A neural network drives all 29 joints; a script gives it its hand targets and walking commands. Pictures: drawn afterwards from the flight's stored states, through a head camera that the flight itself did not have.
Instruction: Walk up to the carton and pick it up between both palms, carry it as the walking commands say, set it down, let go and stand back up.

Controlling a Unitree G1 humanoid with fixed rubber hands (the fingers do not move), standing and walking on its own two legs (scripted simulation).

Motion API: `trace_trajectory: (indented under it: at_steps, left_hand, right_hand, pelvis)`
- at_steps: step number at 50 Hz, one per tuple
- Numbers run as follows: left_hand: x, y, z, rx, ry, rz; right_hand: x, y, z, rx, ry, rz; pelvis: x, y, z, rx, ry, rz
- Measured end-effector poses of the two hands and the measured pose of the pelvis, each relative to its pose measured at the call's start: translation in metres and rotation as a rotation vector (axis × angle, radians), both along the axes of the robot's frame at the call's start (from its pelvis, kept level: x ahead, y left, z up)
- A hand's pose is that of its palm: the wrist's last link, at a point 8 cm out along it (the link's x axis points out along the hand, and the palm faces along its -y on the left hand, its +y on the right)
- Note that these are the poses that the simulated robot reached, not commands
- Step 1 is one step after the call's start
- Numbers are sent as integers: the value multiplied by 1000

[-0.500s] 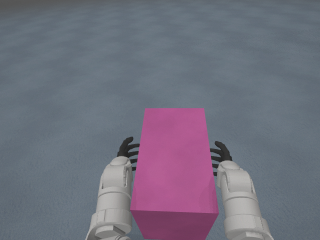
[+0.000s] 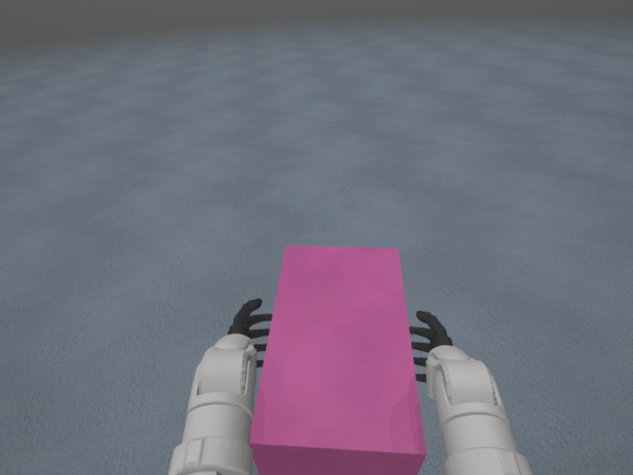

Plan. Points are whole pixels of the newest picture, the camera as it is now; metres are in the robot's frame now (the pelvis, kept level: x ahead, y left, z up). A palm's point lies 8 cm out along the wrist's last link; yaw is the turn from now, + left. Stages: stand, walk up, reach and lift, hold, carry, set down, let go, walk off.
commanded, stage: hold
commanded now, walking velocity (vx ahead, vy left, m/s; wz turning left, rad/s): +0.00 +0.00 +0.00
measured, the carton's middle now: (337, 376) +0.32 +0.01 -0.03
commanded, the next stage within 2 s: carry in 1.14 s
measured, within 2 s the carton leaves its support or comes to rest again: neither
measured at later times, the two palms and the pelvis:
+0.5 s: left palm (244, 358) +0.31 +0.14 +0.03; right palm (437, 354) +0.31 -0.13 +0.04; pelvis +0.00 +0.00 +0.00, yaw +0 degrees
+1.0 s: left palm (253, 347) +0.32 +0.13 +0.04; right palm (445, 351) +0.32 -0.14 +0.04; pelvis +0.03 +0.00 +0.00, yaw +0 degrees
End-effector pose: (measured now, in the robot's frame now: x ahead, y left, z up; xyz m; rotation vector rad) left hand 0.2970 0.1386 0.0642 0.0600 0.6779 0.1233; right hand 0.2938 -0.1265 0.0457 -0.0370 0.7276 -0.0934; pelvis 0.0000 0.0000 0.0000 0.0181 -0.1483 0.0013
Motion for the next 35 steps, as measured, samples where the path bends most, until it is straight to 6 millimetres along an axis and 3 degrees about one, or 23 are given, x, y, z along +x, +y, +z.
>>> trace_trajectory:
  at_steps: [3, 5, 11, 14, 17, 22, 25, 28, 35]
  left_hand:
    - [-6, -1, -11, -13, 18, -2]
    - [-4, -4, -8, -23, -11, -2]
    - [15, -5, 29, -27, -136, 9]
    - [21, -3, 39, -1, -141, 9]
    - [22, -1, 28, 9, -97, 10]
    - [10, 0, -14, -22, 26, 20]
    - [10, 0, -31, -55, 66, 28]
    - [17, -2, -31, -84, 49, 35]
    - [43, 3, 15, -72, -101, 39]
  right_hand:
    - [-8, -1, -10, 4, 24, -12]
    - [-5, -2, -5, -10, -4, -28]
    - [14, -3, 29, 0, -121, -38]
    - [20, -1, 33, 16, -121, -33]
    - [21, 1, 21, 19, -72, -24]
    - [15, 0, -6, 28, 38, -32]
    - [20, -1, -9, 24, 37, -48]
    - [32, -1, 4, 18, -25, -73]
    - [59, 5, 52, 30, -193, -72]
  pelvis:
    - [-11, 0, -2, -1, -21, 1]
    - [-16, 1, -4, -1, -34, 1]
    - [-15, 0, -5, -1, -45, 3]
    - [-9, 0, -4, -1, -36, 4]
    - [-5, -1, -6, 2, -31, 5]
    - [1, -3, -3, 5, -14, 5]
    - [2, -2, -3, 4, -12, 5]
    - [7, 0, -2, 2, -3, 5]
    - [33, 4, 1, -5, 41, 6]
